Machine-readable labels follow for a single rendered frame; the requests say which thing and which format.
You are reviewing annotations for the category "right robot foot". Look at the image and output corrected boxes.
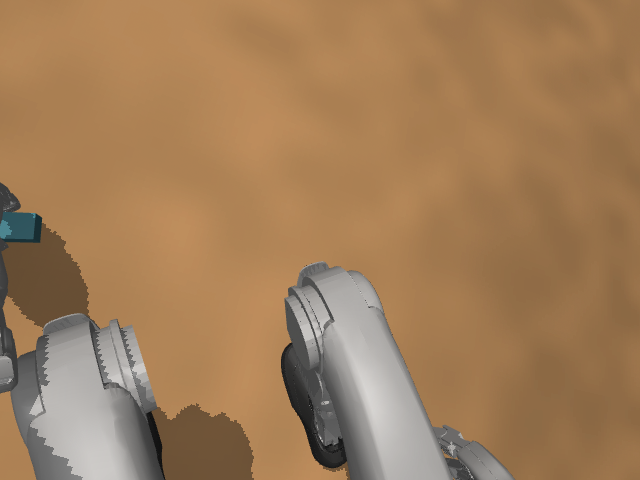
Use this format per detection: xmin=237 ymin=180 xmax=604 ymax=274
xmin=281 ymin=342 xmax=347 ymax=468

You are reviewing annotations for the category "left robot foot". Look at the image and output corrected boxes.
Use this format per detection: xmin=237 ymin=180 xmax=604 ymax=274
xmin=146 ymin=412 xmax=165 ymax=480

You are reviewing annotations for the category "small box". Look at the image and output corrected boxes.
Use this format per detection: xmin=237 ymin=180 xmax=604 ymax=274
xmin=0 ymin=212 xmax=42 ymax=243

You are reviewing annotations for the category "right robot hand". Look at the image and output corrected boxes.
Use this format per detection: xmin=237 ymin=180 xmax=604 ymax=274
xmin=433 ymin=425 xmax=515 ymax=480

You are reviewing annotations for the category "left robot hand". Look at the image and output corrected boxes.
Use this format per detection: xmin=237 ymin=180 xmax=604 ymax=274
xmin=0 ymin=182 xmax=21 ymax=251

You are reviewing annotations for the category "left robot arm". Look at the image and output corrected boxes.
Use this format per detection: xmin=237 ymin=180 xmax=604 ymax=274
xmin=0 ymin=249 xmax=18 ymax=393

